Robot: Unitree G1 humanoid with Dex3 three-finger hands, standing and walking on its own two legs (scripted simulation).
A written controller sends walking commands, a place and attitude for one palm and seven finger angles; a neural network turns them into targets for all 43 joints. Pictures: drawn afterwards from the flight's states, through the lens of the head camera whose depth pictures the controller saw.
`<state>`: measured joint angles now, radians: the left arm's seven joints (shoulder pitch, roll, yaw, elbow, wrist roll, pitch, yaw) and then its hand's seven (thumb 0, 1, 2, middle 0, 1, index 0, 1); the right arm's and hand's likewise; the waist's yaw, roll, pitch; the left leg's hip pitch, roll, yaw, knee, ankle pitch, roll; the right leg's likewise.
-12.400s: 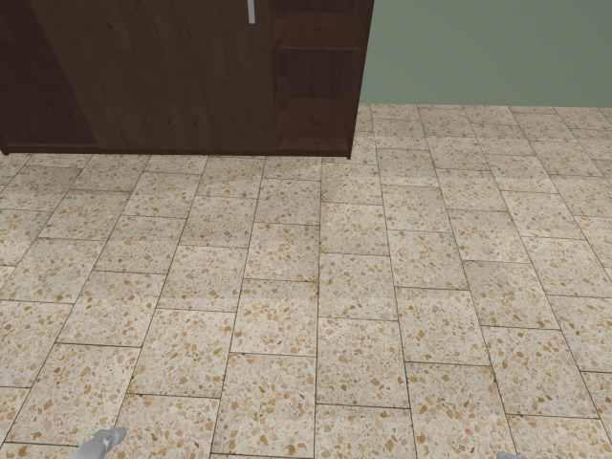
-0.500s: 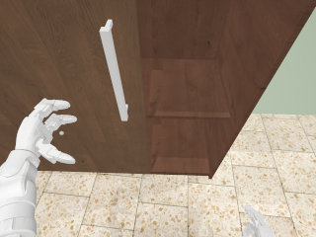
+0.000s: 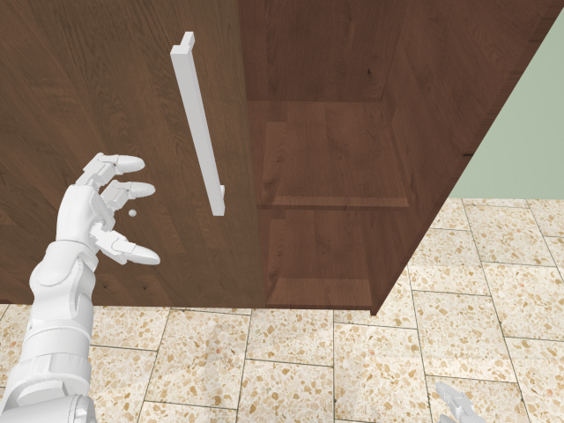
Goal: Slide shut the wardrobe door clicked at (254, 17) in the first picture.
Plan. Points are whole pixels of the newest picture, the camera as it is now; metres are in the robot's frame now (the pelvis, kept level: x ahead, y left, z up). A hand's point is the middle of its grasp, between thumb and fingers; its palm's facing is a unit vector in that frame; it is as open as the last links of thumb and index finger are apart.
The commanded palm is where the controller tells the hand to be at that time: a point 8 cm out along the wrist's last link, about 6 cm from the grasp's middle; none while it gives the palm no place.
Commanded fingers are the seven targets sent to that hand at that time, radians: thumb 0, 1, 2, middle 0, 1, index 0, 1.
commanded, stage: move the hooked fingers beside the handle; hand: left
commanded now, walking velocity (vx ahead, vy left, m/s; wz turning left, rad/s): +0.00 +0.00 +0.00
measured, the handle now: (206, 140) +0.52 +0.14 +0.10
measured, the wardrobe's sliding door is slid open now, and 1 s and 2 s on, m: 0.38 0.38 0.38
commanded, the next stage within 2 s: none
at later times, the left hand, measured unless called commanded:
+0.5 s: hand (162, 181) +0.44 +0.20 +0.08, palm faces -0.02 -1.00 -0.01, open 14.0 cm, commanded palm +0.42 +0.25 +0.08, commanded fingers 0.00 -0.50 0.30 -0.30 -1.20 -0.30 -1.20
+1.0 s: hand (170, 177) +0.46 +0.19 +0.07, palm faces -0.01 -1.00 -0.01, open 14.0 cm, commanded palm +0.44 +0.24 +0.08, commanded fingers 0.00 -0.50 0.30 -0.30 -1.20 -0.30 -1.20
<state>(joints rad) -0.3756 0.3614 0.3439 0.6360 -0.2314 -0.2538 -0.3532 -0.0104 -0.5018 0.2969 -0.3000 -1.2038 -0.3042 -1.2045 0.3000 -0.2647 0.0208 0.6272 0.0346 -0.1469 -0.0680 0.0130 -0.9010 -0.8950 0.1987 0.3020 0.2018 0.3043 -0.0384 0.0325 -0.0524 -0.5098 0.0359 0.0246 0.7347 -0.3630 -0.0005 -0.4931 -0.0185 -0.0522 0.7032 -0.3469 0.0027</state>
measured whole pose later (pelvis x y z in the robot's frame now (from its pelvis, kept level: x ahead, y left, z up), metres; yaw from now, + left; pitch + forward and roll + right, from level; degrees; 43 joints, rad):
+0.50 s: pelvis -0.01 +0.00 -0.01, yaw -1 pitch +12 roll -1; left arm -0.71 0.44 0.37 1.03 -0.16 -0.32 -0.32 -0.01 -0.50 0.30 -0.30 -1.20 -0.30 -1.20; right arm 0.36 -0.28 0.02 0.66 0.02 -0.05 -0.05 0.01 -0.90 -0.89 0.20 0.30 0.20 0.30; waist -0.10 0.02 -0.06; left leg -0.64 0.05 0.03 0.80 -0.37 0.00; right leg -0.62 -0.01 -0.04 0.76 -0.35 0.00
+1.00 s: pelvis +0.00 +0.01 -0.01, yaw -2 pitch +15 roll -2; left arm -0.69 0.40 0.39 0.97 -0.14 -0.36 -0.27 -0.01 -0.50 0.30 -0.31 -1.21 -0.30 -1.20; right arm 0.38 -0.26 0.01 0.63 0.01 0.02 -0.02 0.01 -0.90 -0.89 0.20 0.30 0.20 0.30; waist -0.11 0.02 -0.08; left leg -0.69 0.06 0.04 0.84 -0.40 0.01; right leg -0.68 0.00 -0.03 0.78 -0.36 0.01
